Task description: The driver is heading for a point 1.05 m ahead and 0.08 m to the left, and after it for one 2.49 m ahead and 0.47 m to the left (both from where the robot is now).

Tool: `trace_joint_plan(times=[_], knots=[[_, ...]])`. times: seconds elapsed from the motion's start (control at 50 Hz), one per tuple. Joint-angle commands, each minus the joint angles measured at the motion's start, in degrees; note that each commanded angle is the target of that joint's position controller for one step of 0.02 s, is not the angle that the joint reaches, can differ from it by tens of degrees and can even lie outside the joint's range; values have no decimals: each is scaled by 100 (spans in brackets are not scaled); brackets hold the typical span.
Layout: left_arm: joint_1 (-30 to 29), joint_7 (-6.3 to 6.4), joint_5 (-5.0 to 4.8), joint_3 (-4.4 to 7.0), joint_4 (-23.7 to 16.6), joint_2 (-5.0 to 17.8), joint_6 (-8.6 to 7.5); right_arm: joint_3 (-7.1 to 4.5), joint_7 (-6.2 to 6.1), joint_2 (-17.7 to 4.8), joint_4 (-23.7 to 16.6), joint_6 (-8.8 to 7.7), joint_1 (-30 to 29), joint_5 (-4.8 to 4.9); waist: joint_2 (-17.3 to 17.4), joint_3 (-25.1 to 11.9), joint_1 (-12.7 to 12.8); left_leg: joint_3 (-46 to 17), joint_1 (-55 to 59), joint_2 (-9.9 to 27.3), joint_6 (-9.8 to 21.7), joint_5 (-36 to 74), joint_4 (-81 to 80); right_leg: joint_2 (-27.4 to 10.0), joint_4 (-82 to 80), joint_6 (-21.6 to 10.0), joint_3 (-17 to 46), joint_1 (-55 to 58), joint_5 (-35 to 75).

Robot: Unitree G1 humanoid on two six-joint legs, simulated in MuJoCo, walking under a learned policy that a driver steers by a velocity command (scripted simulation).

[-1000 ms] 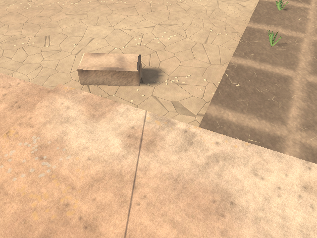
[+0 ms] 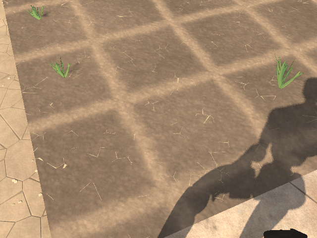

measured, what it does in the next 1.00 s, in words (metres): walks ahead: left foot, then right foot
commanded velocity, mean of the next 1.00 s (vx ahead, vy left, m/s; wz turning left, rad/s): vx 1.00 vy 0.00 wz -0.19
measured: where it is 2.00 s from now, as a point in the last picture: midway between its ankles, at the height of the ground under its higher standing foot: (203, 86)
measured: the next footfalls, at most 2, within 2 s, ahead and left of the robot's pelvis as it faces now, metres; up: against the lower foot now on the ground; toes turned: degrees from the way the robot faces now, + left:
left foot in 0.20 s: +0.40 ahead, +0.17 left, +0.00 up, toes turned -14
right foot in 0.64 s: +0.73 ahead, -0.17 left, +0.00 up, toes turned -21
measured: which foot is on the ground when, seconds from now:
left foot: up 0.00-0.18, down 0.20-0.64, up 0.66-1.00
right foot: down 0.00-0.18, up 0.20-0.62, down 0.64-1.00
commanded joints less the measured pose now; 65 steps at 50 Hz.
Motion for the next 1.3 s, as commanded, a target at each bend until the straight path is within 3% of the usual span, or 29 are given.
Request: trace_joint_plan(times=[0.02,0.12,0.16,0.18,0.2,0.22,0.24,0.28,0.4,0.54,0.58,0.62,0.64,0.66,0.68,0.72,0.74,0.86,0.92,1.0,1.04,1.08,1.1,1.12,1.14,1.18,1.2,1.24,1.3], knots=[[-554,-20,-15,253,-612,917,-250,-89,64,-499,-532,36,-526,103,127,387,-172,485,975,-293,-34,1412,-1453,-1163,-1423,-664,1582,-1563,1312],[-287,10,-78,345,-536,1116,-239,-143,45,-801,-642,-19,-718,227,-219,-28,42,349,1897,-739,235,1962,-2967,-1432,-797,-192,1932,-318,2867],[-394,25,-2,388,-518,1400,-231,-339,-77,-1245,-340,-52,418,236,-169,-799,-539,466,3087,-1056,359,986,-2967,-1417,636,61,1855,200,4460],[-641,-7,41,373,-537,1412,-257,-441,-181,-1407,-67,-66,1592,224,-79,-1317,-1240,578,4290,-926,448,710,-2951,-1259,2057,190,1588,-200,4501],[-718,-2,86,182,-654,750,-341,-565,-313,-1749,127,-102,2800,74,521,-2010,-1646,-554,5588,113,604,-1177,-2964,-947,4112,255,1196,-1126,2790],[255,-37,-202,-64,-930,-127,-348,-646,-254,-2259,122,-122,2310,-152,2621,-2514,-608,-4216,6471,1658,1221,-2627,-4446,-264,5612,505,629,-2907,-1331],[-96,24,-4,-115,-754,325,-282,-617,-159,-1666,-5,-80,1597,-20,1653,-1813,-636,-4853,5731,1473,1399,-3553,-4853,-779,5886,356,484,-3564,-695],[-928,-93,165,-65,-794,588,-207,-471,-67,-979,125,-75,1158,56,201,-717,-575,-2846,4335,899,1324,-2066,-4720,-1239,5298,422,308,-3393,73],[-1824,-310,235,-262,-1252,226,-48,-343,30,-744,874,-328,1774,229,309,170,-304,-760,3337,297,1249,74,-5409,-1361,4167,628,397,-3776,350],[-3069,-455,168,-455,-1678,177,-152,-384,66,-1215,1246,-399,2190,314,267,524,-349,760,3349,194,1180,3399,-6182,-1342,1360,403,-897,-2207,1845],[-2758,-332,237,-393,-1557,345,-154,-420,-10,-1503,1357,-342,2317,296,591,54,-121,955,4210,321,1105,6214,-5163,-967,1184,236,-1122,-1711,1181],[-936,-165,250,-204,-982,679,-148,-437,-116,-1675,1410,-179,2206,261,803,-1003,792,1119,4153,343,970,7255,-2717,-691,912,20,-1049,208,655],[116,-58,308,-55,-647,1000,-138,-392,-132,-1507,1297,-150,2092,264,666,-1545,1211,1071,3031,123,923,5843,-935,-1232,975,-100,-455,1760,248],[198,35,448,97,-606,1487,-159,-195,-17,-487,1033,-167,2612,333,-993,-2188,507,894,851,-757,833,-44,1402,-3077,719,-378,2167,3403,-1366],[216,31,286,133,-716,1463,-136,-266,-56,-885,868,-199,2462,437,-977,-2852,602,20,62,-1136,965,-968,2469,-3683,-328,-497,4323,3501,-1686],[-423,34,213,52,-491,825,-235,-251,-49,-869,728,-210,1554,404,-88,-800,257,52,-321,-545,996,79,1853,-3154,-709,-288,2460,1597,-595],[-623,28,248,17,-440,618,-304,-233,0,-758,810,-146,1528,373,110,-423,24,19,-41,-363,964,182,1506,-2922,-916,-107,1867,866,-162],[-432,-25,29,-104,-39,193,-605,-208,251,-418,639,258,779,249,-230,428,-317,280,-173,-122,804,1028,508,-2283,-1814,585,-466,-189,1937],[-472,-14,60,-153,34,130,-645,-164,323,-422,512,223,164,365,-102,357,-235,944,103,-538,914,2062,-458,-1743,-1878,892,-1523,-63,3345],[-52,174,14,-109,156,612,-640,-89,428,-477,253,152,-355,265,-238,340,-304,1718,926,-1053,1256,2535,-2045,-2109,-1386,1173,-1911,743,6437],[-214,363,86,-17,60,978,-486,-198,408,-824,515,181,623,252,-568,-309,-901,1792,1985,-1494,1416,2002,-2148,-2344,24,1253,-1876,1169,8246],[-974,390,164,85,-203,1212,-282,-479,249,-1337,1209,196,3043,222,-449,-1182,-2066,1076,4373,-1504,1837,1474,-2423,-2400,3409,1192,-1649,151,7661],[-1086,226,165,10,-177,758,-285,-585,82,-1455,1306,193,2979,313,484,-839,-1784,484,4918,-1110,2009,1716,-2805,-1360,5705,1176,-1619,-1090,1637],[-532,198,177,-188,-678,54,-387,-707,39,-2097,1163,240,2474,193,1592,-1005,-745,-1578,6059,-7,2759,5020,-2238,-814,7695,1455,-995,-3293,-1681],[-513,203,52,-262,-1033,281,-478,-836,-5,-2285,837,269,2272,209,1010,-2213,-881,-3350,6746,669,3512,3429,-3446,-881,7995,1370,25,-4110,-1437],[-937,181,134,-265,-984,518,-544,-682,-88,-1532,678,297,1469,308,-522,-527,-328,-2887,4518,398,2935,2957,-4345,-1414,6546,1264,98,-3833,-739],[-1153,154,-152,-118,-1178,680,-634,-493,58,-922,182,4,877,463,-725,-513,-136,-3080,3760,219,2885,2647,-4591,-1282,6399,1312,492,-3444,-936],[-1146,198,-34,-31,-1230,779,-506,-550,69,-1141,43,-147,404,506,-678,-107,240,-2075,2436,-307,2588,3313,-4697,-1582,5059,1479,410,-2717,-797],[-1996,270,121,-190,-1593,117,-466,-662,-188,-1342,105,36,496,576,-497,-105,5,-931,1374,-1374,1898,4544,-4086,-1072,2354,1674,-256,-1752,185]])
Over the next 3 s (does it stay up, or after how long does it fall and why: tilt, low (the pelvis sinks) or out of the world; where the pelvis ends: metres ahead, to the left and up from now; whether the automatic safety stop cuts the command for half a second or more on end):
stays up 1.39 -0.19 0.00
